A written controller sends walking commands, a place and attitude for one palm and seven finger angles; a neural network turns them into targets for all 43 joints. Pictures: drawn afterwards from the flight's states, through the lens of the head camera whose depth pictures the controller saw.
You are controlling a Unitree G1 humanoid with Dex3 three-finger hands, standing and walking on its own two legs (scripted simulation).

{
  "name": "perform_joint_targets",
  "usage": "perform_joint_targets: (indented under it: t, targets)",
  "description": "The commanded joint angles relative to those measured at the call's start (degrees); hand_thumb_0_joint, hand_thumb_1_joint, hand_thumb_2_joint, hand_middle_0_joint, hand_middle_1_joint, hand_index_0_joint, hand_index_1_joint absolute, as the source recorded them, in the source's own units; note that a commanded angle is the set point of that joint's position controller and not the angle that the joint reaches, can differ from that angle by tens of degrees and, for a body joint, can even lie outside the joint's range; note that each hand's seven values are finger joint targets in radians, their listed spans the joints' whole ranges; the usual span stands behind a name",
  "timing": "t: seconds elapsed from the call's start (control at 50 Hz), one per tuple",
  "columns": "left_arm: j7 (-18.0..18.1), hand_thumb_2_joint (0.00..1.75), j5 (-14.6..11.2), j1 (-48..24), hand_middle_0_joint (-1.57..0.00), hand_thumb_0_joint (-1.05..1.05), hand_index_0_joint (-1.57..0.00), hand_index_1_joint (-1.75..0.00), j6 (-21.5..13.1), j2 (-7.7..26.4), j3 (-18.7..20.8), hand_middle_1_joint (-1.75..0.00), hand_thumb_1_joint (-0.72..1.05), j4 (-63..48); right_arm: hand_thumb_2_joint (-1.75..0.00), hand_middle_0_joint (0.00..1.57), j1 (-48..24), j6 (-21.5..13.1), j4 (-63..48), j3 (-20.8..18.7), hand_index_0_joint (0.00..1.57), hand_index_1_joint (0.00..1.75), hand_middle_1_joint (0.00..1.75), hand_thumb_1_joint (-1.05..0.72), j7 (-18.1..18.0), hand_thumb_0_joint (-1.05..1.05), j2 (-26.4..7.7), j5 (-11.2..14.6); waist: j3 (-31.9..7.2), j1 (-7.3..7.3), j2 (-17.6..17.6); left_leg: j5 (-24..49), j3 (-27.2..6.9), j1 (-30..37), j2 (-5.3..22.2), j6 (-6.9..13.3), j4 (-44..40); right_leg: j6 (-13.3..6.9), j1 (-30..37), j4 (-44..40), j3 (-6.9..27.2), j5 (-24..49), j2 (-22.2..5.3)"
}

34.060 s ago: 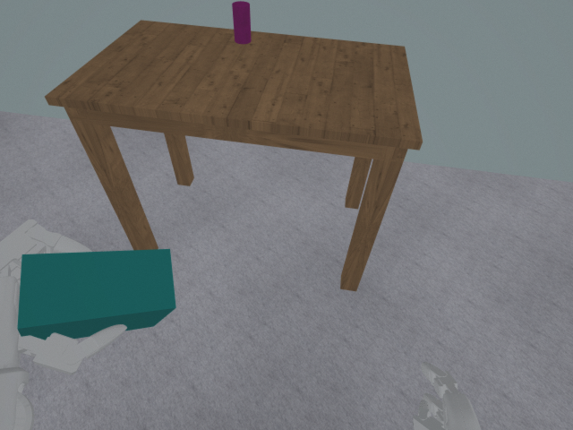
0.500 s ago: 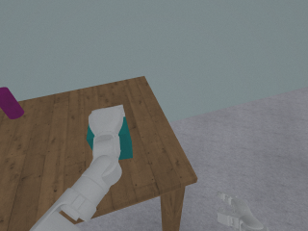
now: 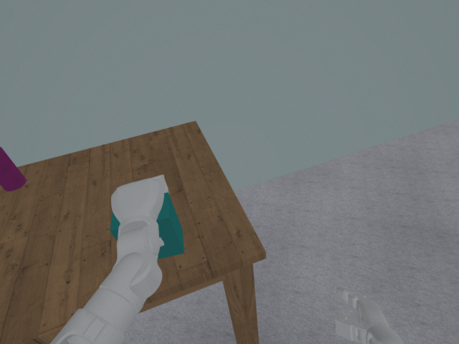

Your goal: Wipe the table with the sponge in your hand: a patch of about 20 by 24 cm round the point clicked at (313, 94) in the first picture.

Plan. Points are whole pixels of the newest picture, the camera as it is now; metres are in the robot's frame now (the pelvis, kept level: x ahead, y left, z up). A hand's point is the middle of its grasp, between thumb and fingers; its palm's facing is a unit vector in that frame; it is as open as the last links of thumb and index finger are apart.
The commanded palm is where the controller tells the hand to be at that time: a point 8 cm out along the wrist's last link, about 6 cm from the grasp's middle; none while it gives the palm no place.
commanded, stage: wipe back along the third lane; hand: left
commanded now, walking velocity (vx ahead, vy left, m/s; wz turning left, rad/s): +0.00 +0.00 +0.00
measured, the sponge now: (153, 235) +0.32 +0.19 +0.03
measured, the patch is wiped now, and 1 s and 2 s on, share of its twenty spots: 0.95 0.95 0.95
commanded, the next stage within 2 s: slide back across to the middle lane in 0.14 s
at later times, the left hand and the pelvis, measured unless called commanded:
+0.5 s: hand (143, 223) +0.30 +0.19 +0.09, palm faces +0.10 -0.14 -0.99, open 10.3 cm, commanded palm +0.26 +0.20 +0.13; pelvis +0.02 -0.02 +0.00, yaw -2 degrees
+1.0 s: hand (113, 232) +0.28 +0.24 +0.09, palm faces +0.08 -0.11 -0.99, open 10.3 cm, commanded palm +0.24 +0.25 +0.13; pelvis +0.01 -0.01 +0.00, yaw -3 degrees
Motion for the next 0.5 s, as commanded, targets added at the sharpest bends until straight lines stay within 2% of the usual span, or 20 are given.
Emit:
perform_joint_targets:
  t: [0.0,0.02,0.04,0.06,0.1,0.12,0.14,0.2,0.22,0.24,0.26,0.3,0.32,0.34,0.36,0.38,0.4,0.42,0.44,0.48]
  targets:
    - [-2.56,1.3,-3.57,-1.29,-1.2,0.0,-1.2,-1.6,-0.25,0.89,0.33,-1.6,0.1,-3.34,-0.9,0.2,-15.8,-3.67,-10.51,-2.16,0.2,0.3,0.3,-0.9,0.1,0.0,-4.53,0.39,-1.05,1.3,-12.93,4.82,1.13,-3.25,-2.31,3.17,-2.45,1.9,4.22,-8.65,6.41,8.66,-3.13]
    - [-2.68,1.3,-3.89,-1.94,-1.2,0.0,-1.2,-1.6,-0.34,1.09,0.59,-1.6,0.1,-4.17,-0.9,0.2,-16.11,-3.79,-10.69,-2.14,0.2,0.3,0.3,-0.9,0.09,0.0,-4.58,0.41,-0.88,1.17,-11.82,4.66,0.98,-3.58,-2.34,3.14,-2.62,1.82,4.42,-8.62,6.89,8.69,-3.18]
    - [-2.51,1.3,-3.52,-0.57,-1.2,0.0,-1.2,-1.6,-0.41,1.54,0.93,-1.6,0.1,-3.16,-0.9,0.2,-15.87,-3.93,-10.15,-2.18,0.2,0.3,0.3,-0.9,0.0,0.0,-4.59,0.48,-0.56,1.27,-12.83,4.49,1.02,-3.27,-2.34,3.09,-2.56,1.94,4.11,-8.65,6.8,7.41,-3.18]
    - [-2.6,1.3,-3.66,-0.36,-1.2,0.0,-1.2,-1.6,-0.53,0.38,-0.08,-1.6,0.1,-3.77,-0.9,0.2,-15.99,-4.17,-10.32,-2.12,0.2,0.3,0.3,-0.9,0.0,0.0,-4.6,0.38,-0.32,1.2,-12.69,4.73,1.14,-3.21,-2.38,3.2,-2.51,1.94,4.0,-8.77,6.76,8.17,-3.17]
    - [-2.68,1.3,-4.02,1.76,-1.2,0.0,-1.2,-1.6,-0.7,1.08,0.72,-1.6,0.1,-4.87,-0.9,0.2,-16.08,-4.54,-10.2,-2.23,0.2,0.3,0.3,-0.9,0.01,0.0,-4.44,0.3,-0.66,1.54,-13.69,5.71,1.19,-3.04,-2.49,3.31,-2.03,2.14,5.04,-8.7,7.51,11.15,-3.25]
    - [-2.66,1.3,-4.11,2.11,-1.2,0.0,-1.2,-1.6,-0.86,2.54,2.3,-1.6,0.1,-5.72,-0.9,0.2,-15.95,-4.64,-10.28,-2.38,0.2,0.3,0.3,-0.9,0.06,0.0,-4.66,0.25,-1.67,1.71,-12.95,5.99,1.13,-3.26,-2.46,3.2,-2.12,2.1,5.93,-8.28,7.78,11.94,-3.31]
    - [-2.5,1.3,-4.07,3.26,-1.2,0.0,-1.2,-1.6,-1.11,2.62,2.53,-1.6,0.1,-5.8,-0.9,0.2,-15.83,-4.84,-10.09,-2.28,0.2,0.3,0.3,-0.9,-0.07,0.0,-4.57,0.26,-2.14,1.8,-14.31,6.75,1.3,-3.36,-2.56,3.25,-1.77,2.32,6.85,-7.63,7.92,14.21,-3.34]
    - [-2.48,1.3,-4.27,4.95,-1.2,0.0,-1.2,-1.6,-1.21,2.7,2.7,-1.6,0.1,-7.28,-0.9,0.2,-16.0,-5.21,-10.05,-2.05,0.2,0.3,0.3,-0.9,-0.18,0.0,-4.4,0.2,-1.67,1.85,-13.89,7.87,1.18,-3.32,-2.5,3.11,-1.64,2.42,7.08,-6.95,8.01,18.58,-3.29]
    - [-2.47,1.3,-3.79,3.89,-1.2,0.0,-1.2,-1.6,-1.02,3.81,3.48,-1.6,0.1,-7.55,-0.9,0.2,-15.86,-5.12,-9.82,-2.21,0.2,0.3,0.3,-0.9,-0.2,0.0,-4.8,0.13,-1.96,1.67,-12.64,7.66,1.09,-3.15,-2.52,2.99,-1.81,2.22,6.7,-7.01,8.57,17.53,-3.13]
    - [-2.45,1.3,-3.52,3.12,-1.2,0.0,-1.2,-1.6,-0.89,3.4,2.95,-1.6,0.1,-8.38,-0.9,0.2,-15.96,-5.09,-9.9,-2.09,0.2,0.3,0.3,-0.9,-0.2,0.0,-4.5,0.21,-1.79,1.52,-12.37,8.1,1.18,-3.01,-2.5,3.14,-1.87,2.25,6.71,-6.71,7.98,17.93,-3.2]
    - [-2.45,1.3,-3.64,3.65,-1.2,0.0,-1.2,-1.6,-0.78,3.83,3.36,-1.6,0.1,-9.54,-0.9,0.2,-16.16,-5.21,-10.07,-2.14,0.2,0.3,0.3,-0.9,-0.22,0.0,-4.32,0.17,-2.32,1.87,-11.57,8.53,1.25,-2.68,-2.54,3.2,-1.68,2.37,7.2,-6.66,8.08,18.87,-3.27]
    - [-2.44,1.3,-3.71,5.43,-1.2,0.0,-1.2,-1.6,-0.88,6.14,5.49,-1.6,0.1,-11.26,-0.9,0.2,-16.31,-5.57,-10.16,-1.96,0.2,0.3,0.3,-0.9,-0.4,0.0,-4.26,0.02,-3.36,2.34,-11.85,9.87,1.36,-2.64,-2.74,3.2,-1.27,2.59,9.16,-5.83,8.71,23.4,-3.51]
    - [-2.29,1.3,-3.47,6.04,-1.2,0.0,-1.2,-1.6,-1.13,8.99,8.32,-1.6,0.1,-12.78,-0.9,0.2,-16.06,-5.57,-9.9,-2.19,0.2,0.3,0.3,-0.9,-0.41,0.0,-4.46,-0.08,-5.01,2.7,-11.22,10.49,1.18,-2.11,-2.71,3.01,-1.36,2.41,10.12,-5.26,9.15,24.26,-3.33]
    - [-2.32,1.3,-3.94,7.39,-1.2,0.0,-1.2,-1.6,-1.4,7.64,7.34,-1.6,0.1,-14.42,-0.9,0.2,-16.33,-5.71,-10.47,-1.93,0.2,0.3,0.3,-0.9,-0.48,0.0,-3.94,-0.17,-5.92,2.8,-11.55,11.49,1.45,-2.15,-2.83,3.16,-1.12,2.75,11.71,-4.48,8.73,28.0,-3.7]
    - [-2.2,1.3,-4.16,9.12,-1.2,0.0,-1.2,-1.6,-1.54,9.38,9.13,-1.6,0.1,-15.14,-0.9,0.2,-16.43,-5.84,-10.38,-1.85,0.2,0.3,0.3,-0.9,-0.56,0.0,-3.9,-0.16,-5.74,3.11,-11.44,11.78,1.31,-2.05,-2.75,2.97,-1.06,2.78,11.99,-4.1,9.19,30.24,-3.76]
    - [-2.4,1.3,-4.41,10.12,-1.2,0.0,-1.2,-1.6,-1.67,8.81,8.65,-1.6,0.1,-15.76,-0.9,0.2,-16.55,-5.9,-10.45,-1.69,0.2,0.3,0.3,-0.9,-0.74,0.0,-3.68,-0.25,-5.31,2.93,-12.48,11.55,1.45,-2.3,-2.84,2.92,-0.92,3.19,12.38,-4.11,9.52,32.2,-4.06]
    - [-2.32,1.3,-4.52,10.3,-1.2,0.0,-1.2,-1.6,-1.74,10.69,10.56,-1.6,0.1,-16.5,-0.9,0.2,-16.43,-5.87,-10.16,-1.63,0.2,0.3,0.3,-0.9,-0.91,0.0,-3.83,-0.29,-4.99,2.91,-12.09,11.12,1.37,-2.27,-2.76,2.81,-1.01,3.19,12.15,-4.23,10.14,32.39,-4.07]
    - [-2.32,1.3,-4.22,9.69,-1.2,0.0,-1.2,-1.6,-1.85,12.41,11.94,-1.6,0.1,-17.52,-0.9,0.2,-16.38,-5.74,-9.92,-1.71,0.2,0.3,0.3,-0.9,-1.17,0.0,-4.16,-0.48,-4.92,2.92,-10.85,10.71,1.09,-1.98,-2.74,2.75,-1.46,2.74,11.73,-4.6,10.79,29.44,-3.64]
    - [-2.41,1.3,-4.1,8.48,-1.2,0.0,-1.2,-1.6,-1.9,11.09,10.49,-1.6,0.1,-18.71,-0.9,0.2,-16.61,-5.68,-10.19,-1.61,0.2,0.3,0.3,-0.9,-1.34,0.0,-3.85,-0.58,-4.07,2.41,-10.29,10.47,1.26,-2.03,-2.73,2.93,-1.74,2.74,11.07,-4.86,10.29,27.93,-3.65]
    - [-2.73,1.3,-3.91,9.18,-1.2,0.0,-1.2,-1.6,-2.02,11.84,11.25,-1.6,0.1,-20.12,-0.9,0.2,-16.85,-5.82,-10.25,-1.66,0.2,0.3,0.3,-0.9,-1.67,0.0,-3.96,-0.68,-2.83,2.48,-10.78,10.96,0.62,-1.7,-2.63,3.1,-1.9,2.56,9.96,-5.35,10.1,25.73,-3.28]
